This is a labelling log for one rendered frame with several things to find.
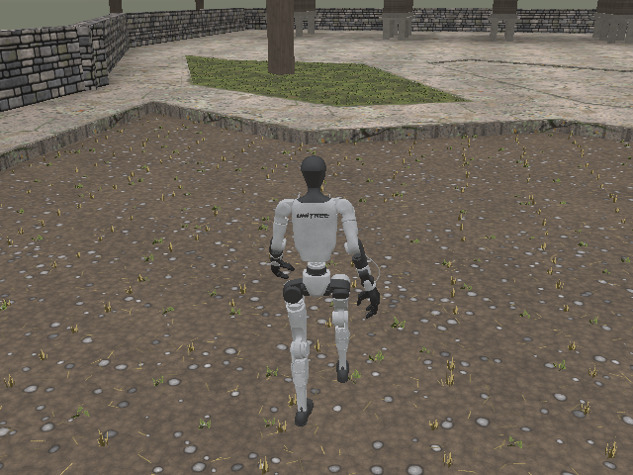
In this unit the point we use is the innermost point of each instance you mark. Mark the right robot upper arm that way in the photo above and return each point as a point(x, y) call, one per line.
point(346, 210)

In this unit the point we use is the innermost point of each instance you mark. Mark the robot left hand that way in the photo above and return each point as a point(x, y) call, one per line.
point(278, 273)

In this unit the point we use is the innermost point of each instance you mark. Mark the robot left forearm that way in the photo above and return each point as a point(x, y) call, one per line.
point(276, 256)

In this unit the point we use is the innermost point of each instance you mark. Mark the left robot upper arm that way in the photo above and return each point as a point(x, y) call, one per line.
point(283, 210)

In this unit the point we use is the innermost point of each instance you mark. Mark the right robot shin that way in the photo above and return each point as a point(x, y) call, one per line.
point(342, 340)

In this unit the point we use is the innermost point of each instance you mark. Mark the robot right hand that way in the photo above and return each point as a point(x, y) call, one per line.
point(374, 296)

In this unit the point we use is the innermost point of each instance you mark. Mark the robot right forearm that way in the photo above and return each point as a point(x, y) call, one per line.
point(363, 269)

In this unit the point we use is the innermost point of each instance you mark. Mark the robot left foot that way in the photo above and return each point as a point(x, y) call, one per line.
point(301, 417)

